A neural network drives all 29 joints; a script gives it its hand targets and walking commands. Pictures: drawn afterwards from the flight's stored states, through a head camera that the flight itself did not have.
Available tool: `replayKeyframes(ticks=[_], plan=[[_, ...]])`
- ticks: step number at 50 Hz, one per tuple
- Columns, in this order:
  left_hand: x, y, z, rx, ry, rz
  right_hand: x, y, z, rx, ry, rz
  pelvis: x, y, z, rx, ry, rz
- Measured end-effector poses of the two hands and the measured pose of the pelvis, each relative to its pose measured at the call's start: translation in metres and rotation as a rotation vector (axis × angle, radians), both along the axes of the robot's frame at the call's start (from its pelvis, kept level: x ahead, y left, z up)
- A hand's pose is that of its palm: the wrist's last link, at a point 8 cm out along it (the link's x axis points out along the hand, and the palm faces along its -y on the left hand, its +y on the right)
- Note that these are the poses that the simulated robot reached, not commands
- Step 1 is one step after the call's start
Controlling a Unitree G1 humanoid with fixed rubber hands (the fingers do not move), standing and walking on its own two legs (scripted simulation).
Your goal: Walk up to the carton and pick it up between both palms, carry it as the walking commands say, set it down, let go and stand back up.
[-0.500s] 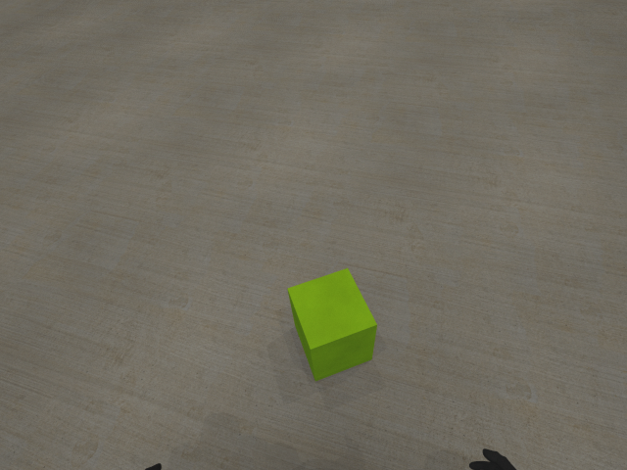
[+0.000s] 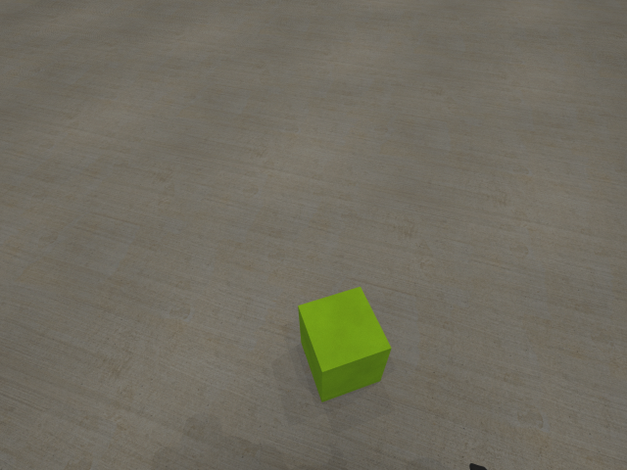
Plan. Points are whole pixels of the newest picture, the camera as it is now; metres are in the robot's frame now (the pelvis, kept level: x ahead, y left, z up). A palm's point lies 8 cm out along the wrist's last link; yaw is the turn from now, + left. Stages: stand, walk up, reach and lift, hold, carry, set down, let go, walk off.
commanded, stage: walk up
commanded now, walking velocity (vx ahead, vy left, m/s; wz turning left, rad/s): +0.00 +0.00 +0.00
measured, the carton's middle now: (341, 344) +0.57 -0.07 -0.64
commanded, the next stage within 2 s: none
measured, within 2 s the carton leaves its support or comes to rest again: neither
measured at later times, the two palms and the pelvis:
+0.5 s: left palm out of the picture +0.07 +0.15 -0.11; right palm out of the picture +0.09 -0.36 -0.12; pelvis +0.01 -0.09 +0.00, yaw +5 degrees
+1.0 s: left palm (242, 467) +0.17 +0.11 -0.13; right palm (569, 401) +0.24 -0.37 -0.12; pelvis +0.14 -0.13 -0.01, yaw +11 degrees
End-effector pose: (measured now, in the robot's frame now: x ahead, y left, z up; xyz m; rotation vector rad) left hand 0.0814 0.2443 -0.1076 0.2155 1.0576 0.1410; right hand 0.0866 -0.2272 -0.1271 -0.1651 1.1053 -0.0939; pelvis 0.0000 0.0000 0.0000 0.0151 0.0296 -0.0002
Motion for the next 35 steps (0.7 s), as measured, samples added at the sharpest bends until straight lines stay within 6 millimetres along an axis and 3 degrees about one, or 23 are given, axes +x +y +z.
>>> replayKeyframes(ticks=[6,8,14,19,23,27,35], plan=[[0.005,-0.002,0.004,0.004,-0.033,-0.003,0.003,-0.003,0.002,0.000,-0.026,-0.005,0.000,-0.003,0.001,0.001,-0.008,-0.002],[0.002,-0.007,0.001,0.001,-0.007,-0.010,-0.003,-0.012,0.004,-0.032,-0.021,-0.021,-0.002,-0.006,0.001,-0.005,-0.010,-0.007],[-0.004,-0.040,-0.007,-0.037,0.047,-0.031,-0.044,-0.075,0.012,-0.148,0.078,-0.052,-0.005,-0.034,0.002,-0.025,-0.011,-0.027],[-0.011,-0.071,-0.010,-0.015,0.066,-0.021,-0.044,-0.124,0.005,-0.175,0.114,-0.033,-0.004,-0.069,-0.004,-0.005,-0.022,-0.007],[-0.017,-0.085,-0.004,-0.007,0.055,0.037,-0.017,-0.137,0.006,-0.158,0.111,0.034,0.005,-0.088,0.000,0.000,-0.034,0.057],[-0.012,-0.095,-0.004,-0.013,0.023,0.088,0.022,-0.135,0.006,-0.115,0.083,0.102,0.020,-0.101,-0.001,-0.005,-0.041,0.113],[-0.010,-0.105,-0.023,-0.043,0.053,0.191,0.130,-0.101,0.004,-0.068,-0.016,0.223,0.059,-0.108,-0.010,-0.037,-0.021,0.210]])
